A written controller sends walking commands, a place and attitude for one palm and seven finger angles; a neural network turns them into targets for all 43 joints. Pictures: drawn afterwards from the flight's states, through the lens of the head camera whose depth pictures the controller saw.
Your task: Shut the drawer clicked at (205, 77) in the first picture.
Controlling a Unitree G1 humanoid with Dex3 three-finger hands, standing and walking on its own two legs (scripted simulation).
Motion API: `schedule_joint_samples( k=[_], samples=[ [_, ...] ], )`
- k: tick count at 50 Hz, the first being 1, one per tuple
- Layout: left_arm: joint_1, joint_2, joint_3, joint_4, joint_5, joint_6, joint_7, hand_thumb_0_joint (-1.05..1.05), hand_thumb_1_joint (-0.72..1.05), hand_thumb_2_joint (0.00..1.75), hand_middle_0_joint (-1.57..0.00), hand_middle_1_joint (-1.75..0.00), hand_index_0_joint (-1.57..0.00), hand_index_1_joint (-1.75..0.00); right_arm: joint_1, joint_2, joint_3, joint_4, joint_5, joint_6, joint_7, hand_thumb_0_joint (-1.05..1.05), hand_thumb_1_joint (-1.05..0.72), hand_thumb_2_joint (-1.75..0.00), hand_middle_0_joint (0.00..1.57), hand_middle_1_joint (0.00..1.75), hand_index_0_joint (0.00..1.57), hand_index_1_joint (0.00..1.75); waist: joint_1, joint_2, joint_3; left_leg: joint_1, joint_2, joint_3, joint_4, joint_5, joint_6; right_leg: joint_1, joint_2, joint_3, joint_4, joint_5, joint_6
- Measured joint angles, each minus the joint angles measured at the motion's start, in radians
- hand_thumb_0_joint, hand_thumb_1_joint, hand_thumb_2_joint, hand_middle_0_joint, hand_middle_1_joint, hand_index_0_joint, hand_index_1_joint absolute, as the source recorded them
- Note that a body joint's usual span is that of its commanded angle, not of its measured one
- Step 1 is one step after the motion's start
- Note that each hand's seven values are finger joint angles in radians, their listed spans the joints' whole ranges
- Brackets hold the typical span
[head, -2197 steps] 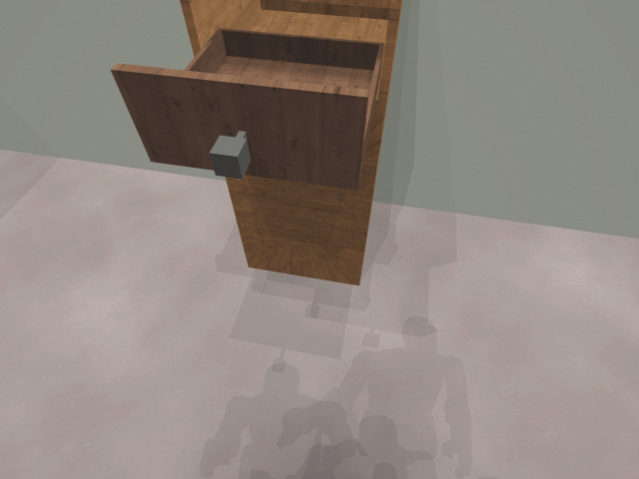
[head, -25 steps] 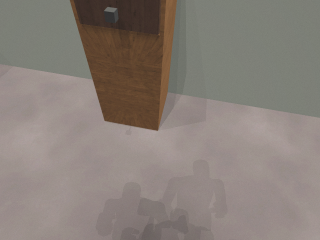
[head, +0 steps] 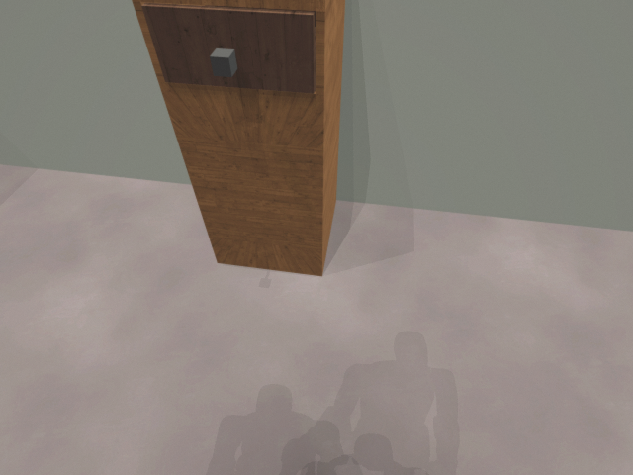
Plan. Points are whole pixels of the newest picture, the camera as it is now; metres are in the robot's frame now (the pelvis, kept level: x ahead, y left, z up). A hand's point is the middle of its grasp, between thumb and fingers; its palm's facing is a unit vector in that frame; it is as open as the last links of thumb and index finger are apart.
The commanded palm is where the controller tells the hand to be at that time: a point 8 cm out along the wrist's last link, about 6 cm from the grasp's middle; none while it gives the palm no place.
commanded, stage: let the arm hang, fingers relaxed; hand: left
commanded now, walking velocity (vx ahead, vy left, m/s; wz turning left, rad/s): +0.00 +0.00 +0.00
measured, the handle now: (226, 58) +0.93 +0.27 +0.09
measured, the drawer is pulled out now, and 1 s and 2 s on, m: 0.01 0.01 0.01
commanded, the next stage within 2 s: look to check the result in 0.30 s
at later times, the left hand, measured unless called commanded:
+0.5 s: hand out of the picture -0.01 +0.14 -0.18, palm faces +0.02 -0.98 -0.18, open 7.4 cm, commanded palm none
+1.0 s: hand out of the picture +0.03 +0.15 -0.17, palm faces +0.01 -0.97 -0.24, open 7.4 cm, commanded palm none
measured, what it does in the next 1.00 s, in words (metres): stands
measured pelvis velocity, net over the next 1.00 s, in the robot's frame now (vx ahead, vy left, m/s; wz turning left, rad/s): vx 0.01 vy -0.04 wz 0.00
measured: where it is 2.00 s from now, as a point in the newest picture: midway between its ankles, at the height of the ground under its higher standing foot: outside the picture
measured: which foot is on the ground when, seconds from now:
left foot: down 0.00-1.00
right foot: down 0.00-1.00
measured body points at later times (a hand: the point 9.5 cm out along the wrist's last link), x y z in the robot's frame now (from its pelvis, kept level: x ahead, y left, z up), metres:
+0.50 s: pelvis +0.00 -0.02 +0.00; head +0.02 -0.03 +0.45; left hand -0.01 +0.19 -0.16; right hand -0.04 -0.22 -0.17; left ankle +0.00 +0.06 -0.74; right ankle +0.02 -0.14 -0.74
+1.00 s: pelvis +0.01 -0.04 +0.00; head +0.03 -0.05 +0.45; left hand +0.03 +0.20 -0.15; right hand +0.01 -0.27 -0.16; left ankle +0.00 +0.06 -0.74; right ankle +0.02 -0.14 -0.74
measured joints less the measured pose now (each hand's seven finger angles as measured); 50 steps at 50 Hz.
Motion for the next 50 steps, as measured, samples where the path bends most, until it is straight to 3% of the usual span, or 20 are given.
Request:
schedule_joint_samples(
  k=[11,26,50],
  samples=[
    [-0.013,-0.027,0.003,0.006,-0.001,-0.006,0.006,0.01,0.92,0.9,-0.2,-0.31,-0.2,-0.3,0.034,0.032,-0.005,0.033,-0.001,-0.006,-0.005,0.01,-0.91,-0.9,0.2,0.3,0.2,0.3,-0.014,-0.007,0.002,0.001,0.014,0.006,0.004,-0.005,-0.011,-0.002,0.014,0.005,0.003,-0.003,-0.011],
    [0.004,-0.041,0.004,0.016,-0.002,-0.015,0.004,0.0,0.91,0.9,-0.2,-0.3,-0.2,-0.3,0.024,0.022,-0.018,0.032,0.001,-0.007,-0.007,0.01,-0.91,-0.9,0.2,0.3,0.2,0.3,-0.01,-0.007,0.016,-0.007,0.035,-0.002,0.013,-0.009,-0.029,-0.001,0.035,-0.004,-0.005,-0.003,-0.03],
    [-0.065,0.025,0.012,-0.002,-0.002,-0.027,-0.008,0.0,0.9,0.9,-0.2,-0.3,-0.2,-0.3,-0.054,-0.044,-0.021,0.018,-0.002,-0.007,0.002,0.01,-0.91,-0.9,0.2,0.3,0.2,0.3,-0.009,0.003,0.013,0.015,0.057,-0.019,-0.018,0.002,-0.057,0.026,0.059,-0.022,-0.041,0.001,-0.055]
  ],
)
